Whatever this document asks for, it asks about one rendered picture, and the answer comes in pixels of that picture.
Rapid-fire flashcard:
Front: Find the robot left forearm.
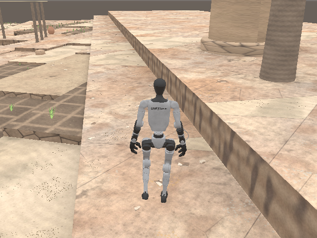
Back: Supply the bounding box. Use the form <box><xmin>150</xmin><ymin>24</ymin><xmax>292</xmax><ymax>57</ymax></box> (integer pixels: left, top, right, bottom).
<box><xmin>131</xmin><ymin>120</ymin><xmax>141</xmax><ymax>143</ymax></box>

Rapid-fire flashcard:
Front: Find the robot right forearm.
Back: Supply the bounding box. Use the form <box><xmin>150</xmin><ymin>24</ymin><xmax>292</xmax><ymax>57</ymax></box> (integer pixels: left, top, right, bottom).
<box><xmin>176</xmin><ymin>121</ymin><xmax>186</xmax><ymax>145</ymax></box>

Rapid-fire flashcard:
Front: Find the left robot upper arm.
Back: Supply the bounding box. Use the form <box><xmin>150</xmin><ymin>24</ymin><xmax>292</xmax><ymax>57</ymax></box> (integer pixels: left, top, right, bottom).
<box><xmin>136</xmin><ymin>100</ymin><xmax>149</xmax><ymax>127</ymax></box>

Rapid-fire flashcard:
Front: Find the right robot upper arm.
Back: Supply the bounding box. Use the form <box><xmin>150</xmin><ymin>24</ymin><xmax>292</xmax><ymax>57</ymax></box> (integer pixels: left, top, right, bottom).
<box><xmin>169</xmin><ymin>100</ymin><xmax>181</xmax><ymax>128</ymax></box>

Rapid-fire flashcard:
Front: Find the left robot hand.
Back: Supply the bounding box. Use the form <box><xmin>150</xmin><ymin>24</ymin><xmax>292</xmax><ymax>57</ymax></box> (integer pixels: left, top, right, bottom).
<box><xmin>130</xmin><ymin>142</ymin><xmax>141</xmax><ymax>154</ymax></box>

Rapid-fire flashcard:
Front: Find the right robot hand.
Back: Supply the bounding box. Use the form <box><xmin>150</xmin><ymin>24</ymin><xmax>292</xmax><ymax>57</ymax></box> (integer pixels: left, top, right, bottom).
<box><xmin>175</xmin><ymin>144</ymin><xmax>187</xmax><ymax>157</ymax></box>

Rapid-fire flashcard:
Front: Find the robot left foot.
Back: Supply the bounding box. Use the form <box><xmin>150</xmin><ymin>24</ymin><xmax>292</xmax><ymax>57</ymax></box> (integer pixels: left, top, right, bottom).
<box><xmin>142</xmin><ymin>191</ymin><xmax>149</xmax><ymax>200</ymax></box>

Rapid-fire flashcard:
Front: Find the right robot shin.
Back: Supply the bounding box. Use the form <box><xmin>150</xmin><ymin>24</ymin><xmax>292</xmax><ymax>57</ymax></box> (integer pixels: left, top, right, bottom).
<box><xmin>162</xmin><ymin>165</ymin><xmax>171</xmax><ymax>196</ymax></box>

